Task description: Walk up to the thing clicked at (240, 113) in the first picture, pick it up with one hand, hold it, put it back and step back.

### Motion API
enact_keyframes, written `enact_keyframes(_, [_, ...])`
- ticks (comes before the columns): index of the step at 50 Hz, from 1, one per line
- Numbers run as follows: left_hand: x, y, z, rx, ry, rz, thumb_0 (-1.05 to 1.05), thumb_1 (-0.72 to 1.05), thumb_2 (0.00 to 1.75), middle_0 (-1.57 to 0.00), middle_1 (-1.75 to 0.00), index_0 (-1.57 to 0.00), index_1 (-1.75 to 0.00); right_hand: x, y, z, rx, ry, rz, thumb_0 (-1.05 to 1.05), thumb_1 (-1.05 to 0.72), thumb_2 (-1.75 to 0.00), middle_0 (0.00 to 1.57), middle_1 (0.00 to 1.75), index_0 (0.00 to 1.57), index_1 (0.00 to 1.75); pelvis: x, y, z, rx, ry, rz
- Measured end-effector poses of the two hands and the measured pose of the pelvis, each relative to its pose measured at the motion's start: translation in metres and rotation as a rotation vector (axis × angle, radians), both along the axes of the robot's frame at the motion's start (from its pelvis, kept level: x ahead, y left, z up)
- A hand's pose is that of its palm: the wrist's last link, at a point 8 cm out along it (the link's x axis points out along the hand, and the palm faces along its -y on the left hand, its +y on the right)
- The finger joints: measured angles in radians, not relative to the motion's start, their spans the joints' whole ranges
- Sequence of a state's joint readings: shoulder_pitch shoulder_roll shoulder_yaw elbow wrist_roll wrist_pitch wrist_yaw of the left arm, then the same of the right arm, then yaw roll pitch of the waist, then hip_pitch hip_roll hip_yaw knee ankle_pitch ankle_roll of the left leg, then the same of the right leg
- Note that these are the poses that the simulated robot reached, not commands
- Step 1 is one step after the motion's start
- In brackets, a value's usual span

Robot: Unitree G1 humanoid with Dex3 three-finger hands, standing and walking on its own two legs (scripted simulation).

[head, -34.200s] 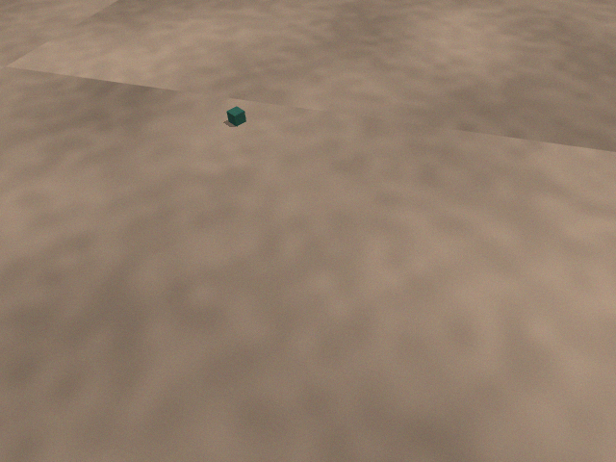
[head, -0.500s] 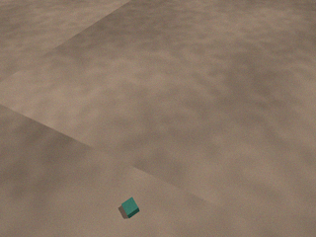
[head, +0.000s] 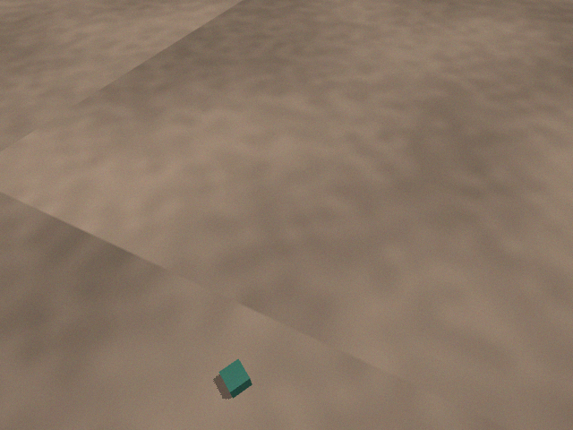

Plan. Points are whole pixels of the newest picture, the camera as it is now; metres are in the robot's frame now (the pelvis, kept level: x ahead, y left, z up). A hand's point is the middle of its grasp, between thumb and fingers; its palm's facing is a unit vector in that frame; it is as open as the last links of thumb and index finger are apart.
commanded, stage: stand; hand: left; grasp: from above
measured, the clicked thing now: (235, 378) +0.41 +0.22 -0.75
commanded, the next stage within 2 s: step back in 0.02 s
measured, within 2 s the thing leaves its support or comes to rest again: neither
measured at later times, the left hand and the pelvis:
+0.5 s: hand out of the picture +0.07 +0.31 -0.18, palm faces -0.03 -0.93 -0.36, open 7.4 cm; pelvis -0.08 +0.05 -0.02, yaw -1 degrees
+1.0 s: hand out of the picture -0.06 +0.30 -0.15, palm faces -0.03 -0.91 -0.41, open 7.4 cm; pelvis -0.19 +0.04 -0.02, yaw -1 degrees
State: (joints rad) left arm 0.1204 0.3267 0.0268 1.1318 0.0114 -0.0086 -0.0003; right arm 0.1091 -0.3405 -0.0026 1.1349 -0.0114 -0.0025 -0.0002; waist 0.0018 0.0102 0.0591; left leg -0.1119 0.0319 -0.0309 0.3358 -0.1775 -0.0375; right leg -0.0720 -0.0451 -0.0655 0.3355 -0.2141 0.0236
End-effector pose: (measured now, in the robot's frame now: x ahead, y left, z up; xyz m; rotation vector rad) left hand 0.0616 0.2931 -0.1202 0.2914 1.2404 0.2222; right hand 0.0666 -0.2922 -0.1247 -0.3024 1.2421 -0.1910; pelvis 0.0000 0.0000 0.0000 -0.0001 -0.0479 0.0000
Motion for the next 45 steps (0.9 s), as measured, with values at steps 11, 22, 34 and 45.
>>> enact_keyframes(11, [0.001,0.029,-0.007,0.038,-0.036,-0.007,0.0,0.9,0.9,-0.2,-0.31,-0.2,-0.3,-0.011,-0.008,-0.002,-0.042,-0.012,-0.017,0.0,-0.91,-0.89,0.2,0.3,0.2,0.3,-0.032,0.016,-0.014,-0.002,0.008,0.007])
enact_keyframes(22, [0.014,0.063,-0.025,0.03,-0.111,-0.05,0.0,0.91,0.9,-0.2,-0.3,-0.2,-0.3,-0.078,0.025,0.006,-0.112,0.071,-0.012,0.0,-0.91,-0.89,0.2,0.3,0.2,0.3,-0.067,0.048,-0.021,-0.017,0.029,0.011])
enact_keyframes(34, [-0.054,0.053,-0.023,0.041,-0.02,-0.121,0.0,0.9,0.9,-0.2,-0.3,-0.2,-0.3,-0.105,0.031,-0.006,-0.066,-0.073,-0.041,0.0,-0.9,-0.89,0.2,0.3,0.2,0.3,-0.112,0.046,-0.026,-0.005,0.015,-0.074])
enact_keyframes(45, [-0.12,0.041,0.004,0.07,-0.067,-0.093,0.0,0.9,0.9,-0.2,-0.31,-0.2,-0.3,-0.15,0.012,-0.01,-0.044,-0.065,-0.039,0.01,-0.91,-0.89,0.2,0.3,0.2,0.3,-0.161,0.036,-0.019,0.024,0.014,-0.061])
